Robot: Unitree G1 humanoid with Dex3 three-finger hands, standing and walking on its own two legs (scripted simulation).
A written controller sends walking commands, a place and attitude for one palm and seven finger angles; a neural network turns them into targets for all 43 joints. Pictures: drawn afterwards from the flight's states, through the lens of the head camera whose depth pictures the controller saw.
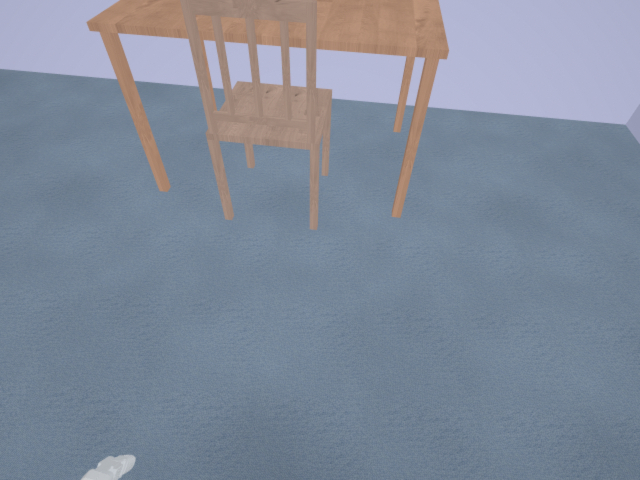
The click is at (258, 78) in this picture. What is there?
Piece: chair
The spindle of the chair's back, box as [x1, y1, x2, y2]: [245, 18, 262, 117]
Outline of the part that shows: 245,18 256,116 261,117 262,105 253,19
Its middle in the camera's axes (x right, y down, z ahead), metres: -0.21 -0.53 +1.23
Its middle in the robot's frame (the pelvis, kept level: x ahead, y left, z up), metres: +1.26 +0.27 -0.08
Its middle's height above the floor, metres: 0.69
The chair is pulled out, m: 0.00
